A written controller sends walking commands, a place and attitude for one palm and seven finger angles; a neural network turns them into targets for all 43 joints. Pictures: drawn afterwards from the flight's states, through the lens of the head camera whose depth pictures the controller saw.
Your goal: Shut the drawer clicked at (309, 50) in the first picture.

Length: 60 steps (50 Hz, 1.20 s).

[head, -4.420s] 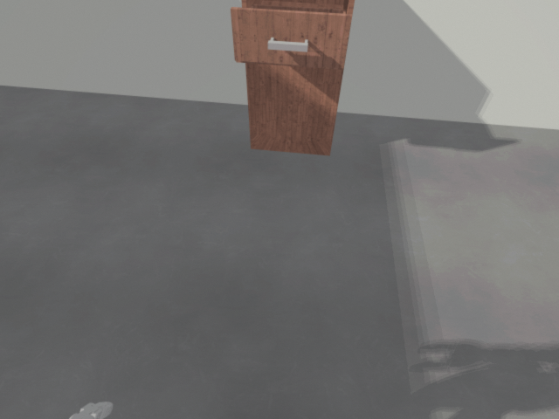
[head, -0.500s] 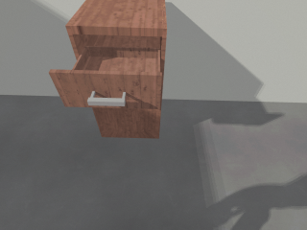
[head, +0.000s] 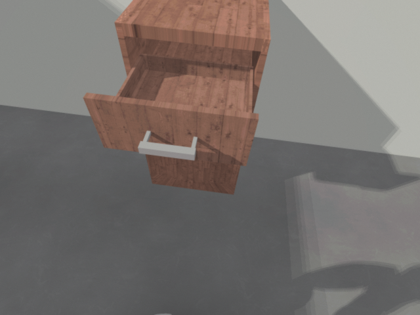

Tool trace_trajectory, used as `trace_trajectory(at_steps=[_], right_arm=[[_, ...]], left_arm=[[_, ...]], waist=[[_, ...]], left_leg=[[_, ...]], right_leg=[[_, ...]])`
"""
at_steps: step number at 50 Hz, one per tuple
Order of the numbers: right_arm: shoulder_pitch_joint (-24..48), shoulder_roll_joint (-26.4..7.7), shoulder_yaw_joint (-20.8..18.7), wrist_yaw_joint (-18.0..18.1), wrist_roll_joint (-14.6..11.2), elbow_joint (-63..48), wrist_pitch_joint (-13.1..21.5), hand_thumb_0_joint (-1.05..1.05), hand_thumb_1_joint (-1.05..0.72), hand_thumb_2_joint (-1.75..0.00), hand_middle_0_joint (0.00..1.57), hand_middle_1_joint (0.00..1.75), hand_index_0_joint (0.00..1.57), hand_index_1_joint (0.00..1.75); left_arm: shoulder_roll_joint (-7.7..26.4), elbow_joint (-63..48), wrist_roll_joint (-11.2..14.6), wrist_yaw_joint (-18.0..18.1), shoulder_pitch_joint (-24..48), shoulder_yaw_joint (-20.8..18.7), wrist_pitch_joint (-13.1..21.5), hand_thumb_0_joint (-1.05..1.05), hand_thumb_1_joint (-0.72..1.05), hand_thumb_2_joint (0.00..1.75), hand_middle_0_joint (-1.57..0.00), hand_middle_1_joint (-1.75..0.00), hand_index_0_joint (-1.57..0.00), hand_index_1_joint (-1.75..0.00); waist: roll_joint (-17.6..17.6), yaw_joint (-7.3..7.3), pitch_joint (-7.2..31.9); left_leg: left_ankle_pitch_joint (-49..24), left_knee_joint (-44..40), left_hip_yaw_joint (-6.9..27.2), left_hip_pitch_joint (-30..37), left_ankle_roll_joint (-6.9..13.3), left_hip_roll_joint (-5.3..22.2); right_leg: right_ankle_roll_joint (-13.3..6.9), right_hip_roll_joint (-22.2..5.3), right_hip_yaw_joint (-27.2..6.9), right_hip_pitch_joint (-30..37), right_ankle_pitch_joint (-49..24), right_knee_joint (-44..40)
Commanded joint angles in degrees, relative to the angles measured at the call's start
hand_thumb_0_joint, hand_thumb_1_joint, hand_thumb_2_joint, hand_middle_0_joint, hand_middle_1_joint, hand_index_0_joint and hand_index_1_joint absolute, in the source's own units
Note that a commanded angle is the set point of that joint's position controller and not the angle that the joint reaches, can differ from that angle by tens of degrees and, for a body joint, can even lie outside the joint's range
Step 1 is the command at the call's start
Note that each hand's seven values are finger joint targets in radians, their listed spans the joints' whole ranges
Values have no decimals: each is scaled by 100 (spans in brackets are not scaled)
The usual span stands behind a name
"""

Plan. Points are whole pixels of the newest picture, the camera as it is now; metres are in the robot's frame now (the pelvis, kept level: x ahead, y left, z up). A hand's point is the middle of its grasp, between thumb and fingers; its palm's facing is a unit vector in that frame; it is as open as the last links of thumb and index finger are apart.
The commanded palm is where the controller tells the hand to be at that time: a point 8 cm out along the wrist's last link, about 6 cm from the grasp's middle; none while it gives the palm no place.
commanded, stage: take the last steps up to it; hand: left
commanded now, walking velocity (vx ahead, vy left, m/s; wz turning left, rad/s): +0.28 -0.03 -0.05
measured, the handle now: (169, 144) +0.49 +0.15 -0.01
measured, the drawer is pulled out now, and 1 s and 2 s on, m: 0.30 0.30 0.30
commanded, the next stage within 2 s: come to a stop and stand still in 0.40 s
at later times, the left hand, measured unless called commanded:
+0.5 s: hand (163, 261) +0.25 +0.13 -0.14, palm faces -0.01 -0.97 -0.23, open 7.3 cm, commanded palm none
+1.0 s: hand (143, 290) +0.19 +0.16 -0.17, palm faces +0.04 -0.98 -0.21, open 7.3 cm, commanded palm none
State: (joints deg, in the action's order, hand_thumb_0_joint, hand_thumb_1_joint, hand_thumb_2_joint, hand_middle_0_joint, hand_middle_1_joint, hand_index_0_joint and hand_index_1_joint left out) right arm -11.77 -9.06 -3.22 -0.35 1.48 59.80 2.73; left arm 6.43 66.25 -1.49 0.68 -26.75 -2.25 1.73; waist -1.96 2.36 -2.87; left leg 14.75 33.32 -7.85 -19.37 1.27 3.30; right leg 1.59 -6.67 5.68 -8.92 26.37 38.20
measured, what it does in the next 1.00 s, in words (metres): walks ahead: right foot, then left foot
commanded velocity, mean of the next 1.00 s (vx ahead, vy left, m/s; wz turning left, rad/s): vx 0.02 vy -0.02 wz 0.00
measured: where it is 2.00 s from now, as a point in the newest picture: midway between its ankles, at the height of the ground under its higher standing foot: outside the picture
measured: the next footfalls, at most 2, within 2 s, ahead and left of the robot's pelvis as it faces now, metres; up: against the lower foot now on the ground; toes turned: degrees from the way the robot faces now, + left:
right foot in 0.38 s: +0.22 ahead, -0.14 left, +0.00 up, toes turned -10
left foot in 0.78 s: +0.26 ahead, +0.08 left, +0.00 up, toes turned +3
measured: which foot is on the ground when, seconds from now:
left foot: down 0.00-0.38, up 0.40-0.76, down 0.78-1.00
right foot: up 0.00-0.36, down 0.38-0.80, up 0.82-1.00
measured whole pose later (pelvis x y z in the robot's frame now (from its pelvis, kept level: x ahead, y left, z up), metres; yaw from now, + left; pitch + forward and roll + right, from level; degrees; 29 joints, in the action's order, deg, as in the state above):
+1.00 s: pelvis +0.17 -0.02 +0.01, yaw -2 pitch +0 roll +0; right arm -5.8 -7.0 -1.6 2.6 0.8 58.2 -0.6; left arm 11.0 60.5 -1.2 2.5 -13.4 -3.1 -2.7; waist -2.6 1.8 -4.6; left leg 9.5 26.4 -5.8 -16.7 2.3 1.2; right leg 1.9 -0.8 -0.8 -21.1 27.7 57.2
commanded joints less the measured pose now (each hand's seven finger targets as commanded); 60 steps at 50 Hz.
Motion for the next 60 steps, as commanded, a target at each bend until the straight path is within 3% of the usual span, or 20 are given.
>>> trace_trajectory(at_steps=[1, 6, 14, 17, 18, 19, 20, 24, 27, 33, 36, 38, 41, 43, 46, 50, 54, 57, 59, 60], right_arm=[[-1577, -1016, -172, 208, -3, 249, 59, 0, -90, -90, 20, 30, 20, 30], [-880, -488, 1, 219, -34, 114, 205, 0, -90, -90, 20, 30, 20, 30], [-976, -684, -111, 169, 33, 227, 80, 0, -90, -90, 20, 30, 20, 30], [-926, -659, -103, 160, 24, 271, 18, 0, -90, -90, 20, 30, 20, 30], [-950, -530, -68, 132, -21, 283, 35, 0, -90, -90, 20, 30, 20, 30], [-1183, -119, 13, 80, -57, 182, 44, 0, -90, -90, 20, 30, 20, 30], [-1062, -368, 15, 122, -82, 70, -45, 0, -90, -90, 20, 30, 20, 30], [-811, -186, -12, 100, -30, 189, -125, 0, -90, -90, 20, 30, 20, 30], [-1042, 17, 82, 141, -46, 325, -246, 0, -90, -90, 20, 30, 20, 30], [-523, -192, 98, 180, -125, 92, -369, 0, -90, -90, 20, 30, 20, 30], [-384, -305, 42, 203, -108, 28, -415, 0, -90, -90, 20, 30, 20, 30], [-545, -469, 7, 199, -90, 33, -361, 0, -90, -90, 20, 30, 20, 30], [-330, -937, -38, 284, -60, -117, -307, 0, -90, -90, 20, 30, 20, 30], [66, -850, 5, 357, -38, -234, -305, 0, -90, -90, 20, 30, 20, 30], [154, -857, -27, 358, -60, -315, -286, 0, -90, -90, 20, 30, 20, 30], [54, -869, -92, 328, -63, -296, -311, 0, -90, -90, 20, 30, 20, 30], [28, -934, -165, 253, -34, -221, -345, 0, -90, -90, 20, 30, 20, 30], [81, -838, -193, 201, -87, -208, -385, 0, -90, -90, 20, 30, 20, 30], [56, -257, -66, 118, -144, -277, -435, 0, -90, -90, 20, 30, 20, 30], [216, -301, -49, 102, -83, -328, -485, 0, -90, -90, 20, 30, 20, 30]], left_arm=[[503, -661, 40, -2, 761, -123, 106, 0, 90, 90, -20, -30, -20, -30], [317, -538, -1, -107, 656, -122, -57, 0, 90, 90, -20, -30, -20, -30], [476, -1022, 8, -134, 1624, -139, -81, 0, 90, 90, -20, -30, -20, -30], [643, -816, -19, -122, 1037, -200, 1, 0, 90, 90, -20, -30, -20, -30], [946, -632, -35, -93, 444, -263, 77, 0, 90, 90, -20, -30, -20, -30], [1566, -527, -51, -26, 14, -373, 151, 0, 90, 90, -20, -30, -20, -30], [1726, -539, 80, -1, -158, -358, 143, 0, 90, 90, -20, -30, -20, -30], [982, -800, 69, 71, 1056, -190, 156, 0, 90, 90, -20, -30, -20, -30], [688, -792, 37, 88, 1201, -58, 187, 0, 90, 90, -20, -30, -20, -30], [1138, -723, 38, 180, 1087, -150, -24, 0, 90, 90, -20, -30, -20, -30], [1190, -678, 45, 195, 1098, -184, -133, 0, 90, 90, -20, -30, -20, -30], [1093, -725, 64, 196, 1103, -184, -200, 0, 90, 90, -20, -30, -20, -30], [761, -789, 92, 231, 916, -78, -332, 0, 90, 90, -20, -30, -20, -30], [792, -710, 73, 222, 874, -133, -386, 0, 90, 90, -20, -30, -20, -30], [792, -687, 56, 186, 801, -146, -382, 0, 90, 90, -20, -30, -20, -30], [766, -810, 40, 158, 905, -135, -439, 0, 90, 90, -20, -30, -20, -30], [642, -827, 41, 132, 888, -47, -398, 0, 90, 90, -20, -30, -20, -30], [677, -593, 15, 135, 254, -48, -330, 0, 90, 90, -20, -30, -20, -30], [1244, -746, -11, 153, 707, -69, -247, 0, 90, 90, -20, -30, -20, -30], [1336, -860, 8, 152, 1023, -90, -218, 0, 90, 90, -20, -30, -20, -30]], waist=[[1308, -746, 220], [895, -219, -158], [853, -308, -408], [422, -17, -84], [-200, 274, 240], [-1769, 309, 645], [-1749, 336, 880], [-229, -165, 167], [-319, -385, 193], [-496, -144, 565], [-630, -203, 266], [-147, -277, 338], [1674, -256, 371], [1263, -120, 301], [777, -150, 635], [982, -288, 660], [1101, -337, 509], [687, -96, 479], [-703, -300, -34], [-1137, -243, -167]], left_leg=[[-416, -1941, 2483, 2076, 1001, 2086], [-1301, -2254, 956, 945, 748, 1412], [-981, -2040, 816, 940, 765, 1404], [-742, -1021, 501, 649, 426, 1045], [-431, 63, 159, 199, 200, 675], [1210, 1703, -294, -1009, -97, -54], [2105, 2700, 313, -958, -104, -48], [694, 3204, 670, -994, -185, 380], [478, 2154, 566, -305, -388, 326], [526, 622, 450, -76, -440, 5], [3, -96, 416, 440, -392, -5], [-1867, -794, 650, 1178, -226, 318], [-4258, -1595, 1962, 956, 895, 1716], [-3794, -1491, 1766, 820, 1049, 1595], [-3747, -1322, 1465, 1261, 994, 1448], [-2569, -1512, 1477, 1291, 932, 1366], [-1123, -1732, 1715, 918, 836, 1337], [96, -1393, 1255, 275, 312, 776], [674, -423, 593, -38, -256, -48], [659, -15, 613, 172, -267, -61]], right_leg=[[-299, 39, -385, -2912, 158, 3124], [-109, -144, -323, -2177, -914, 2227], [-105, 68, 1, -1595, -1166, 148], [-167, 358, 239, -199, -1645, -829], [-286, 16, -247, 742, -1753, -1189], [-793, -1412, -2062, 1699, -2387, -1845], [-1156, -1863, -2701, 1296, -2488, -2365], [-1152, -1228, -1252, 21, -2692, -2449], [-988, -929, -528, -508, -4170, -2308], [-1174, -1011, -693, 318, -5281, -1690], [-1049, -963, -736, -144, -4713, -1496], [-659, -569, -542, -566, -3680, -1055], [-59, 509, -186, -887, 618, 882], [-98, 473, -740, -1180, 545, 1882], [18, 511, -805, -1510, 145, 2292], [55, 472, -675, -1431, 201, 1769], [-35, 446, -420, -824, 178, 279], [-105, 461, -267, 172, -1105, -1632], [-654, -840, -1812, -674, -207, -2740], [-851, -988, -2039, -1307, 241, -2999]])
